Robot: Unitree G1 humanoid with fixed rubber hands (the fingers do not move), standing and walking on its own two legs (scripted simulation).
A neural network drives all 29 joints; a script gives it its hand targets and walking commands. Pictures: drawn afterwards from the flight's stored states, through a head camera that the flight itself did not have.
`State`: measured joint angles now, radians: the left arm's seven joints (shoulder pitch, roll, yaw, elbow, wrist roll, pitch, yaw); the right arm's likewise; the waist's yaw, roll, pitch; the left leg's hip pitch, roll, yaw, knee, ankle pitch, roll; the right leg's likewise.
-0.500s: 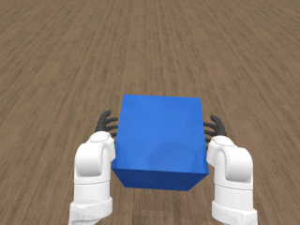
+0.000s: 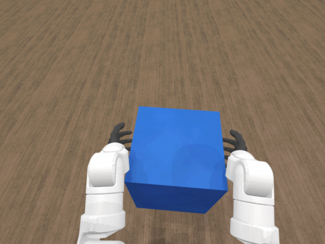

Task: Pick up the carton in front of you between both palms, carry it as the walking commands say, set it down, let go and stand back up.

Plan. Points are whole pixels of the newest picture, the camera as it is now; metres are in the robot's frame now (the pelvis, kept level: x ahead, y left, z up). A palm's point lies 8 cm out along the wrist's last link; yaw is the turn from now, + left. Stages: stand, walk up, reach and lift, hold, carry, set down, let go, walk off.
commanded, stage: carry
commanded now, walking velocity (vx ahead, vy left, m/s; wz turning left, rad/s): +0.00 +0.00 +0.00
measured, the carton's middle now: (174, 163) +0.33 +0.00 -0.03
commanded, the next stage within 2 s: none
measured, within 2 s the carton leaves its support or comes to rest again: neither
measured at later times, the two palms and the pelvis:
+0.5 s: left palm (105, 132) +0.36 +0.17 +0.07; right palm (216, 133) +0.37 -0.11 +0.07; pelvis +0.07 +0.03 +0.01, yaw +0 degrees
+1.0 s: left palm (101, 150) +0.34 +0.19 +0.02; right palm (210, 149) +0.35 -0.10 +0.02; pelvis +0.06 +0.04 +0.00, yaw +1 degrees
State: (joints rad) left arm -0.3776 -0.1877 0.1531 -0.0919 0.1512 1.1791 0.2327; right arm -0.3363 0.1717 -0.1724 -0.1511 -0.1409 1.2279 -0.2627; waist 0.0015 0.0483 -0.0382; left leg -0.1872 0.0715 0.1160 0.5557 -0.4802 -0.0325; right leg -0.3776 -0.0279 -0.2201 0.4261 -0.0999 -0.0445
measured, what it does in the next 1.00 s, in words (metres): steps on the spot: left foot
